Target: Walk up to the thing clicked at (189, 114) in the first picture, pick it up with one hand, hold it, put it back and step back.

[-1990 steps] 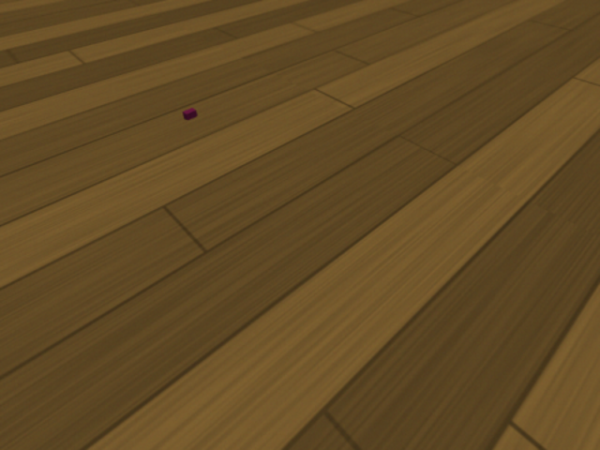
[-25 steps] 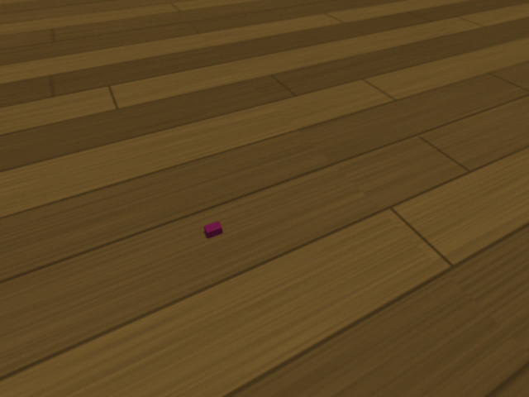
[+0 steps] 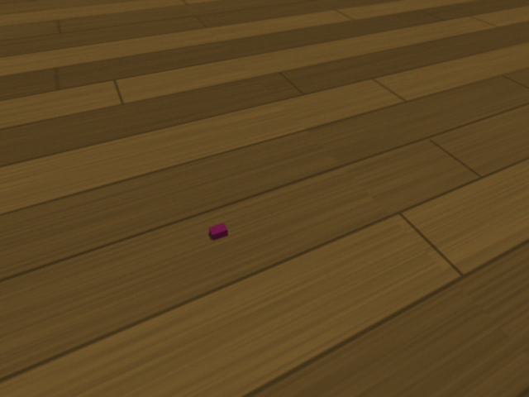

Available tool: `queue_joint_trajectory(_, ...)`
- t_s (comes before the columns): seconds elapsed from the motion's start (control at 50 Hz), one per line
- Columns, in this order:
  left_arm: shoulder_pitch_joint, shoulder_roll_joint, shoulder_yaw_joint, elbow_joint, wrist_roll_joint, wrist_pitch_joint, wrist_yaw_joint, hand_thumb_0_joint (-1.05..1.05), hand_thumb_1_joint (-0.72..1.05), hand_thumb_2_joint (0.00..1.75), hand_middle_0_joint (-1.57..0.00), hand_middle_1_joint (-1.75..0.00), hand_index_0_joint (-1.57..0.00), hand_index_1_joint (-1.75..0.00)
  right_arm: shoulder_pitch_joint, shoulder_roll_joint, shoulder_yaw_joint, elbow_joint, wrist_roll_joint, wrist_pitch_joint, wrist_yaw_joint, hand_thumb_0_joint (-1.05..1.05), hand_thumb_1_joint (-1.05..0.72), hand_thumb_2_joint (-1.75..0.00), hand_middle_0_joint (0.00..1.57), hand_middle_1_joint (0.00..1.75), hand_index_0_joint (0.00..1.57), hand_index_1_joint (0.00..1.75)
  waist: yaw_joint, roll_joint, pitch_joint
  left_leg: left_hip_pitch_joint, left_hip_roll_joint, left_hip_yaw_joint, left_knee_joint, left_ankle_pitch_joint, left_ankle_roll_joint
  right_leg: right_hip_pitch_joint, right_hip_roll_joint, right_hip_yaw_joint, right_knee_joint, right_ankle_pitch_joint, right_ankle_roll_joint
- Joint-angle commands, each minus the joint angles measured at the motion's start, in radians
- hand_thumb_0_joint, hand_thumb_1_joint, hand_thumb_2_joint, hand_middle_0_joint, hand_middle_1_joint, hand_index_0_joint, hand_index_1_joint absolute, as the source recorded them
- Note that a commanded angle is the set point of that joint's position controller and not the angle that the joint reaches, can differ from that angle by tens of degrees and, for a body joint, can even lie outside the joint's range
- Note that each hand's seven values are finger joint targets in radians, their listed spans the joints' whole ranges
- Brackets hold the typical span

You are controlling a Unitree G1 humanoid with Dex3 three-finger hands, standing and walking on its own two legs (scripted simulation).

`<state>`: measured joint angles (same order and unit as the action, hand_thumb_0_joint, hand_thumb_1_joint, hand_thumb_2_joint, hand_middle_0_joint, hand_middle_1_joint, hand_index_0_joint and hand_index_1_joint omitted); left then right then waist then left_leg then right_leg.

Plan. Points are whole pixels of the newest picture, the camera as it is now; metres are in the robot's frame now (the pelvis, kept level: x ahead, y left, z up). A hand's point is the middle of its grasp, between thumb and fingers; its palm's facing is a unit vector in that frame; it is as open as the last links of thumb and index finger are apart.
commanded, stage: step back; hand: left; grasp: from above
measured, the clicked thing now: (218, 231) +0.98 +0.24 -0.74
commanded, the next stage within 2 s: stand in 0.44 s
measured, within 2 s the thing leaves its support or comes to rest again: neither
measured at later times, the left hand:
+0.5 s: hand out of the picture +0.12 +0.25 -0.14, palm faces -0.01 -0.94 -0.34, open 7.4 cm
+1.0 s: hand out of the picture +0.07 +0.24 -0.14, palm faces -0.04 -0.94 -0.35, open 7.4 cm
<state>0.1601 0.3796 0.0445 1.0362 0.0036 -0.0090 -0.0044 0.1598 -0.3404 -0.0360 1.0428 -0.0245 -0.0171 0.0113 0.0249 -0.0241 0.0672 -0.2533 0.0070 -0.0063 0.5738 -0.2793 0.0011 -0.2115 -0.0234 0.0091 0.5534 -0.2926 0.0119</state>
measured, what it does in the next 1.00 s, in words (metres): stands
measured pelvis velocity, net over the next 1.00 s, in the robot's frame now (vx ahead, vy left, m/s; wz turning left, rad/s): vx -0.01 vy -0.01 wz -0.02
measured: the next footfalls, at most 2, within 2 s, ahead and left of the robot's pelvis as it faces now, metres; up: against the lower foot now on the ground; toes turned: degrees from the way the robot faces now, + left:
none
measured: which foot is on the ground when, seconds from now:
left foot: down 0.00-1.00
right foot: down 0.00-1.00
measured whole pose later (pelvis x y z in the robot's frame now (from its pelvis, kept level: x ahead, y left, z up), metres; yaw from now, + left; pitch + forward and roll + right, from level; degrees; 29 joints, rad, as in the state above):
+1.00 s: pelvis -0.01 -0.01 +0.02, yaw -1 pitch -3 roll +0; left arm 0.11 0.36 0.00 1.14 0.01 -0.01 -0.01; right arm 0.11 -0.34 -0.02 1.16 -0.01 -0.01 0.02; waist -0.01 0.01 0.06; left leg -0.12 0.03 0.01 0.31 -0.14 -0.02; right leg -0.10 -0.01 0.02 0.32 -0.17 0.01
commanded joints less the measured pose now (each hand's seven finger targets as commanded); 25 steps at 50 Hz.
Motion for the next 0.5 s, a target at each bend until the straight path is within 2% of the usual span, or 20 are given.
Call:
queue_joint_trajectory(0.0, -0.047, 0.208, 0.036, -0.052, -0.001, -0.037, 0.013, 0.0, 0.9, 0.9, -0.2, -0.3, -0.2, -0.3, -0.074, -0.225, -0.037, -0.06, 0.01, -0.029, -0.025, 0.0, -0.9, -0.9, 0.2, 0.3, 0.2, 0.3, -0.014, 0.104, -0.124, 0.028, 0.122, -0.115, -0.151, 0.291, 0.032, 0.107, -0.076, 0.073, -0.075, 0.284, -0.052)
queue_joint_trajectory(0.06, -0.065, 0.195, 0.027, -0.039, -0.003, -0.033, 0.018, 0.0, 0.9, 0.9, -0.2, -0.3, -0.2, -0.3, -0.1, -0.229, -0.04, -0.043, 0.011, -0.028, -0.028, 0.0, -0.9, -0.9, 0.2, 0.3, 0.2, 0.3, -0.012, 0.094, -0.147, 0.096, 0.129, -0.103, -0.143, 0.409, 0.038, 0.096, -0.074, 0.054, -0.087, 0.325, -0.044)
queue_joint_trajectory(0.22, -0.104, 0.194, 0.025, -0.013, 0.006, -0.031, 0.02, 0.0, 0.9, 0.9, -0.2, -0.3, -0.2, -0.3, -0.156, -0.201, -0.038, -0.017, 0.013, -0.019, -0.025, 0.0, -0.9, -0.9, 0.2, 0.3, 0.2, 0.3, -0.018, 0.012, -0.16, 0.15, 0.121, -0.052, -0.163, 0.377, 0.033, 0.114, -0.093, 0.069, -0.142, 0.381, -0.039)
queue_joint_trajectory(0.32, -0.133, 0.187, 0.024, -0.009, 0.008, -0.027, 0.018, 0.0, 0.9, 0.9, -0.2, -0.3, -0.2, -0.3, -0.18, -0.191, -0.035, -0.004, 0.008, -0.015, -0.022, 0.0, -0.9, -0.9, 0.2, 0.3, 0.2, 0.3, -0.018, 0.015, -0.125, 0.135, 0.115, -0.042, -0.202, 0.297, 0.019, 0.11, -0.092, 0.079, -0.179, 0.334, -0.035)
queue_joint_trajectory(0.4, -0.128, 0.192, 0.027, -0.006, 0.012, -0.028, 0.018, 0.0, 0.9, 0.9, -0.2, -0.3, -0.2, -0.3, -0.186, -0.191, -0.036, 0.0, 0.005, -0.012, -0.02, 0.0, -0.9, -0.9, 0.2, 0.3, 0.2, 0.3, -0.02, 0.014, -0.133, 0.16, 0.113, -0.025, -0.203, 0.271, 0.016, 0.109, -0.095, 0.086, -0.201, 0.338, -0.04)
queue_joint_trajectory(0.42, -0.131, 0.171, 0.009, 0.007, 0.002, -0.03, 0.016, 0.0, 0.9, 0.9, -0.2, -0.3, -0.2, -0.3, -0.186, -0.205, -0.031, 0.003, 0.019, -0.016, -0.017, 0.0, -0.9, -0.9, 0.2, 0.3, 0.2, 0.3, -0.029, 0.041, -0.142, 0.191, 0.122, -0.063, -0.23, 0.351, 0.019, 0.115, -0.105, 0.094, -0.211, 0.382, -0.031)
queue_joint_trajectory(0.48, -0.129, 0.175, 0.007, 0.014, -0.001, -0.031, 0.017, 0.0, 0.9, 0.9, -0.2, -0.3, -0.2, -0.3, -0.191, -0.207, -0.028, 0.01, 0.019, -0.02, -0.014, 0.0, -0.9, -0.9, 0.2, 0.3, 0.2, 0.3, -0.024, 0.049, -0.136, 0.206, 0.131, -0.067, -0.249, 0.372, 0.018, 0.129, -0.1, 0.081, -0.225, 0.356, -0.025)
